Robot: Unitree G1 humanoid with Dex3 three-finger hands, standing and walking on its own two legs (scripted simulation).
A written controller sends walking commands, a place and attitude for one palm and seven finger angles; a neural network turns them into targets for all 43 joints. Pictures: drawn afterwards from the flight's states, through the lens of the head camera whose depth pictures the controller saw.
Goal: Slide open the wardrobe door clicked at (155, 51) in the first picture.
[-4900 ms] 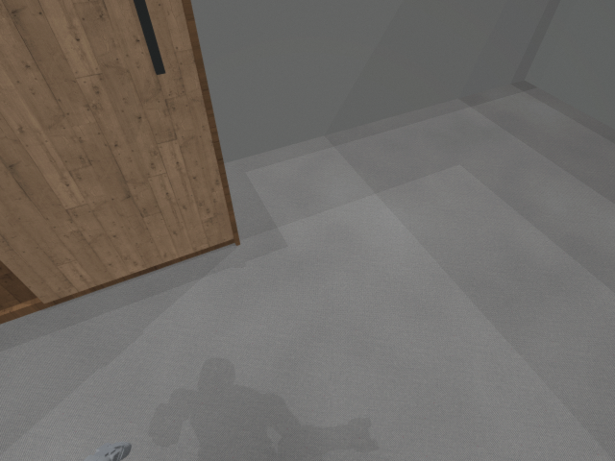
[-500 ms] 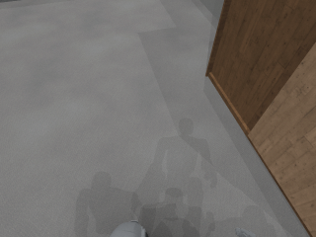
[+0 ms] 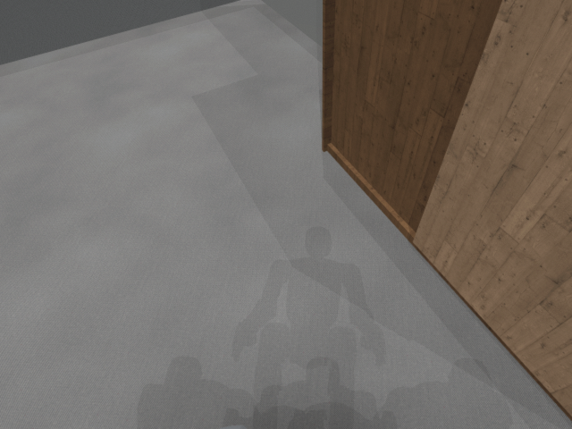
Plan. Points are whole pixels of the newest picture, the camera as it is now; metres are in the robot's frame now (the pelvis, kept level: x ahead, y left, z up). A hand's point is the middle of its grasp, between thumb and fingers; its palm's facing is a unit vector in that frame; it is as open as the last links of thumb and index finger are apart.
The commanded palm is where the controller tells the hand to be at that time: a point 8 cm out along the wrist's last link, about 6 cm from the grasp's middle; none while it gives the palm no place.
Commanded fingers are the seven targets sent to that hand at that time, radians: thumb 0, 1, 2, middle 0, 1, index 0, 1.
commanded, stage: turn to face it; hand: right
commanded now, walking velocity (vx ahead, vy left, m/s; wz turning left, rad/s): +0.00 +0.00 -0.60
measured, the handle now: out of the picture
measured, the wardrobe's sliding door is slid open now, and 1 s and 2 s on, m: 0.00 0.00 0.00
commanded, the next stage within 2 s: take the last steps up to it in 1.64 s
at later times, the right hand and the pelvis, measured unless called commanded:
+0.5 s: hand out of the picture +0.06 -0.21 -0.14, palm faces +0.26 +0.93 -0.25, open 7.4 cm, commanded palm none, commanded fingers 0.00 -0.90 -0.90 0.20 0.30 0.20 0.30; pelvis +0.00 +0.02 +0.02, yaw -15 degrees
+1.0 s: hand out of the picture -0.10 -0.13 -0.15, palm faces +0.58 +0.78 -0.26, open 7.3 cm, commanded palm none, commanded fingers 0.00 -0.90 -0.90 0.20 0.30 0.20 0.30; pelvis -0.02 +0.05 +0.01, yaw -36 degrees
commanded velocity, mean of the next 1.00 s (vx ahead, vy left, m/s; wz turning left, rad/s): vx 0.00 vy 0.00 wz -0.60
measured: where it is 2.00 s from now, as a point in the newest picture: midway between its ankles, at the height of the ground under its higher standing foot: outside the picture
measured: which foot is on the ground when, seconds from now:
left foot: up 0.00-0.58, down 0.60-1.00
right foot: down 0.00-0.60, up 0.62-1.00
